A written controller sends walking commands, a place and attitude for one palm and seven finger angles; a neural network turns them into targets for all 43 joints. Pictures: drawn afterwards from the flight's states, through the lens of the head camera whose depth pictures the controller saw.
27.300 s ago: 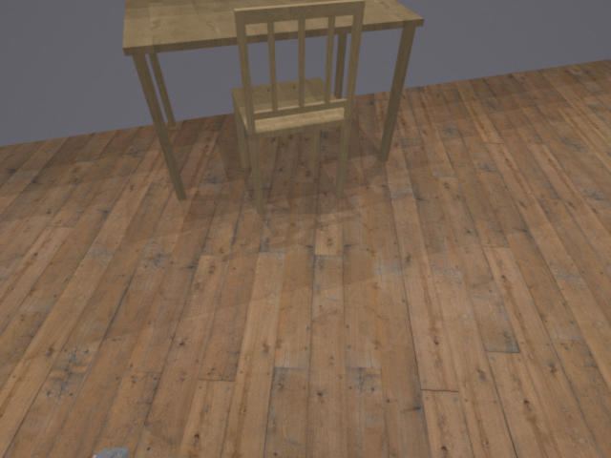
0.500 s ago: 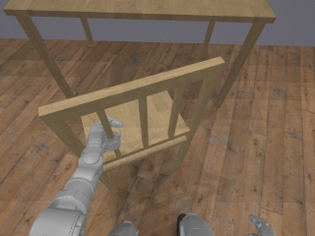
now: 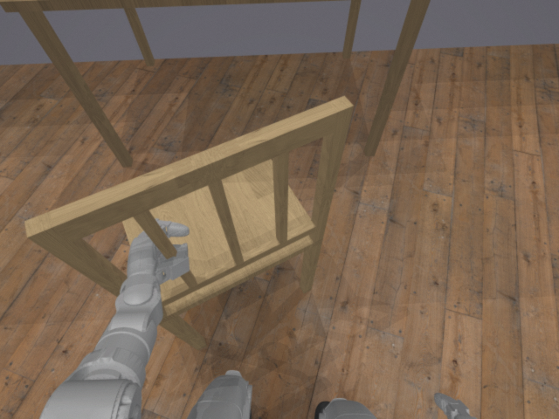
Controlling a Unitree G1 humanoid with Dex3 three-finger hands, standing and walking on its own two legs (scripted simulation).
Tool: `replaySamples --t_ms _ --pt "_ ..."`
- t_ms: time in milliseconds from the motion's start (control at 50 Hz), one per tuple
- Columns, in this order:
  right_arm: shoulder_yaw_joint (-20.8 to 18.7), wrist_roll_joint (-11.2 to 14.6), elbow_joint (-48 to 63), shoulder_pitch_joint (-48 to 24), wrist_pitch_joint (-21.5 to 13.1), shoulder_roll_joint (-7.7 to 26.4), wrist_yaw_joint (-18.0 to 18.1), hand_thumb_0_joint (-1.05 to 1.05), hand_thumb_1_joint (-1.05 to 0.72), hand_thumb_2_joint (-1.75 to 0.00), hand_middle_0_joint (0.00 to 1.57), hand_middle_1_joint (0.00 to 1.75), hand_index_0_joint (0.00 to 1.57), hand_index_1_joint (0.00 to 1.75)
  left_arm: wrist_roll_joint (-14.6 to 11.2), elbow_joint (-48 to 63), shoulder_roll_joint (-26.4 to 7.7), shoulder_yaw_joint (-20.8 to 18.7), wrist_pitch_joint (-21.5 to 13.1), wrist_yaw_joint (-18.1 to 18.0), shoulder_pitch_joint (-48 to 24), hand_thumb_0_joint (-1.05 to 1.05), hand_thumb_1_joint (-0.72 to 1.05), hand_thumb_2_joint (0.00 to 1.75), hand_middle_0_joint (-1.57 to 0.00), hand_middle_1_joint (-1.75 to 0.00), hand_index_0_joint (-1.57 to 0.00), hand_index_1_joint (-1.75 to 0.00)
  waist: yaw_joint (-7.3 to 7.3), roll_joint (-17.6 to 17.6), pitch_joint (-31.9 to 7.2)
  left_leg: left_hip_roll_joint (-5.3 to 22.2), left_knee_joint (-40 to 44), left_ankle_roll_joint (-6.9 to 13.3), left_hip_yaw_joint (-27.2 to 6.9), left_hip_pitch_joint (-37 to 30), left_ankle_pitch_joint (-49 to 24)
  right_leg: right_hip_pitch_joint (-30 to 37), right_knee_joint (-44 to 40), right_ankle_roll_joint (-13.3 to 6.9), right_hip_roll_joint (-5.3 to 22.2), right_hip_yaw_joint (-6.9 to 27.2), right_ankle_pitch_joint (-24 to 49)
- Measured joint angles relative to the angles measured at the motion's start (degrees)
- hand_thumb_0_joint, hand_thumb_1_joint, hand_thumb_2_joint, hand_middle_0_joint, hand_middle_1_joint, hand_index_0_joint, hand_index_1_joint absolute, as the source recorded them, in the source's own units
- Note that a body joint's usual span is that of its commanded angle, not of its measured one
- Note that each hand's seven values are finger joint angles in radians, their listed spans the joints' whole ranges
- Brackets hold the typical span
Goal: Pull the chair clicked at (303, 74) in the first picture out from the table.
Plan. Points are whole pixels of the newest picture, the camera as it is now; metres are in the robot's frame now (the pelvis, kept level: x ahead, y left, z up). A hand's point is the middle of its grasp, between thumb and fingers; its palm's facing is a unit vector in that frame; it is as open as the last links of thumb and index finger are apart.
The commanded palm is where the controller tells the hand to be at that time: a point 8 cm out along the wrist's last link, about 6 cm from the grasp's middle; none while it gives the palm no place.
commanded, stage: stop walking, hand still on the chair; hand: left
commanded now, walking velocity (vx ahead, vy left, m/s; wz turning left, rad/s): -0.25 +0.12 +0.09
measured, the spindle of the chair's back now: (228, 227) +0.42 +0.11 -0.08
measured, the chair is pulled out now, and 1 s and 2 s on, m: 0.52 0.67 0.67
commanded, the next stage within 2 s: open the thumb and straighten the fingers in 0.96 s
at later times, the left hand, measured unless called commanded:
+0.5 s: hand (164, 356) +0.20 +0.18 -0.07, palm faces +0.14 -0.98 -0.16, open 5.3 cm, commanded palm +0.18 +0.23 -0.06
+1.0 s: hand (158, 363) +0.19 +0.18 -0.07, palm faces +0.10 -0.98 -0.17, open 5.3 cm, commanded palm +0.17 +0.23 -0.06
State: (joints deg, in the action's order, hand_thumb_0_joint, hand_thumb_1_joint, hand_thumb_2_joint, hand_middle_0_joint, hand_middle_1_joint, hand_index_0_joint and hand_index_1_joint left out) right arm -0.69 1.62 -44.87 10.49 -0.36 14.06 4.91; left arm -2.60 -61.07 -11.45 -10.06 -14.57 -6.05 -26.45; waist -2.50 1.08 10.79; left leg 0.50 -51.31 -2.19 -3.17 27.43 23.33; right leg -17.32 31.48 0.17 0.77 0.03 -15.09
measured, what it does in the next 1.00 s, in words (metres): steps on the spot: left foot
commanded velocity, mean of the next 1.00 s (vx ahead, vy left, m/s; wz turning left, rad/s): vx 0.09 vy -0.02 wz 0.00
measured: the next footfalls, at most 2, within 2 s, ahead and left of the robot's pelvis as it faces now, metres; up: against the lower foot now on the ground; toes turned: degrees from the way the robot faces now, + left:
left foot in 0.12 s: -0.03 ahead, +0.15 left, +0.00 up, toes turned +2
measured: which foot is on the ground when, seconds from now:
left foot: up 0.00-0.10, down 0.12-1.00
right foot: down 0.00-1.00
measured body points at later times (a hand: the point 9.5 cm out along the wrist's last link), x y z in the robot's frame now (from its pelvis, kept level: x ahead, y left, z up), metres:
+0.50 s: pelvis -0.07 +0.01 +0.00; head -0.06 +0.00 +0.45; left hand +0.19 +0.23 -0.05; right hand +0.03 -0.21 -0.13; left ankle -0.07 +0.15 -0.73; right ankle -0.02 -0.11 -0.73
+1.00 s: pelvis -0.05 +0.03 +0.01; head -0.05 +0.03 +0.46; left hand +0.18 +0.23 -0.05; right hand +0.09 -0.21 -0.10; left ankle -0.07 +0.15 -0.73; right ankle -0.02 -0.11 -0.73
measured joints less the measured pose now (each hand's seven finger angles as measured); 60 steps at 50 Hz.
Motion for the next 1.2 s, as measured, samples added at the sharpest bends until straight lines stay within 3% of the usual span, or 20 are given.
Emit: replaySamples --t_ms 60,120,160,200,260,340,460,520,620,760,1060,1200 --pt "-0.5 0.2 0.2 1.5 -0.1 2.8 0.9 0.01 -0.91 -0.89 0.21 0.3 0.21 0.3 0.5 -0.8 1.2 1.1 1.0 -0.4 -0.1 0.03 0.68 0.77 -0.28 -1.17 -0.5 -1.45 -1.23 -0.5 -2.3 -0.2 5.8 0.0 0.7 -5.5 0.3 -1.8 0.7 0.8 1.8 -1.2 0.6" --pt "-1.4 0.2 1.1 2.1 0.0 4.9 2.0 0.01 -0.91 -0.89 0.21 0.3 0.21 0.3 0.9 2.6 2.0 3.7 4.1 -0.6 0.4 0.03 0.68 0.77 -0.27 -1.19 -0.5 -1.45 -2.17 -0.6 -3.3 0.8 17.6 0.5 1.5 -12.6 -3.5 -3.9 2.8 1.8 3.1 -2.5 0.7" --pt "-1.9 0.1 2.1 1.0 0.3 3.9 2.5 0.01 -0.91 -0.89 0.2 0.3 0.2 0.3 0.9 6.3 1.2 5.5 5.5 -0.8 1.1 0.03 0.69 0.77 -0.25 -1.19 -0.5 -1.45 -1.68 -3.6 -1.5 -1.0 19.9 1.2 2.9 -13.9 -3.7 -4.1 3.2 2.3 4.8 -1.1 2.6" --pt "-1.5 0.0 4.2 1.1 0.3 3.1 2.4 0.01 -0.91 -0.9 0.2 0.3 0.2 0.3 0.4 8.7 0.7 6.7 6.7 -0.8 2.5 0.03 0.7 0.76 -0.23 -1.2 -0.5 -1.45 -0.45 -4.6 -0.8 -0.9 19.9 1.7 4.2 -14.0 -5.8 -4.2 3.4 1.6 4.6 -0.5 2.7" --pt "-0.7 -0.3 5.9 2.2 -0.1 1.1 1.3 0.01 -0.91 -0.9 0.2 0.3 0.2 0.3 0.1 10.5 0.8 7.7 7.5 -0.3 5.2 0.03 0.7 0.76 -0.22 -1.2 -0.5 -1.45 0.19 -3.7 -1.8 0.3 18.9 1.8 4.3 -13.1 -6.2 -2.2 4.7 0.8 2.6 -1.3 -6.0" --pt "0.8 -0.1 5.5 3.4 0.3 -1.2 -0.4 0.0 -0.91 -0.9 0.2 0.3 0.2 0.3 -0.2 10.3 2.2 8.3 7.0 0.5 8.0 0.03 0.7 0.76 -0.22 -1.18 -0.5 -1.45 0.75 -0.6 -2.3 2.1 17.3 1.3 2.7 -12.8 -6.0 1.0 -0.9 0.6 0.5 -2.4 2.1" --pt "2.4 -0.1 2.7 5.6 1.2 -4.0 -0.1 0.01 -0.91 -0.89 0.21 0.3 0.21 0.3 -0.4 9.5 3.8 8.5 5.0 0.6 14.8 0.04 0.69 0.79 -0.24 -1.16 -0.5 -1.45 1.85 1.1 -6.9 2.2 17.3 2.2 2.6 -13.8 -3.5 1.6 -0.4 -0.2 -0.2 -2.1 -0.9" --pt "2.3 -0.5 1.9 6.1 0.8 -3.9 0.3 0.01 -0.91 -0.89 0.21 0.3 0.21 0.3 0.1 10.6 4.0 8.4 4.3 0.8 17.9 0.04 0.68 0.8 -0.25 -1.16 -0.5 -1.45 1.85 1.0 -8.1 1.6 18.1 2.1 2.6 -14.8 -5.7 2.3 -0.7 0.0 0.3 -1.8 2.7" --pt "1.3 -0.7 0.8 5.6 0.3 -1.9 1.2 0.01 -0.91 -0.89 0.21 0.3 0.21 0.3 0.5 11.4 4.7 8.4 3.3 0.6 21.6 0.04 0.67 0.82 -0.27 -1.16 -0.5 -1.45 1.58 1.4 -9.9 1.2 19.4 1.7 3.0 -16.2 -5.4 3.2 -1.2 0.7 0.8 -1.3 1.7" --pt "0.0 -0.6 2.1 3.2 -0.6 -0.1 1.7 0.01 -0.91 -0.89 0.21 0.3 0.21 0.3 1.4 15.7 4.2 9.6 2.2 0.7 24.0 0.03 0.66 0.82 -0.27 -1.18 -0.5 -1.45 2.01 0.2 -8.8 0.6 22.1 1.8 4.0 -16.9 -6.7 3.4 -3.4 1.5 1.3 -0.4 3.0" --pt "1.4 -0.7 5.2 0.4 -0.1 -2.5 1.3 0.01 -0.91 -0.89 0.21 0.3 0.21 0.3 1.2 19.4 3.6 10.1 4.4 -0.1 25.3 0.04 0.67 0.82 -0.25 -1.2 -0.5 -1.45 2.38 -1.0 -8.4 0.8 24.0 1.7 4.6 -17.5 -7.6 3.8 -5.5 1.5 1.0 0.1 4.2" --pt "1.8 1.0 6.7 1.8 -0.8 -2.1 -2.0 0.01 -0.91 -0.89 0.21 0.3 0.21 0.3 -0.4 26.3 1.5 8.6 5.8 2.3 27.6 0.03 0.58 0.77 -0.31 -1.28 -0.5 -1.45 0.33 -2.6 -11.1 0.5 18.4 1.5 3.1 -9.6 -5.9 -3.6 0.5 1.1 1.5 -1.2 1.7"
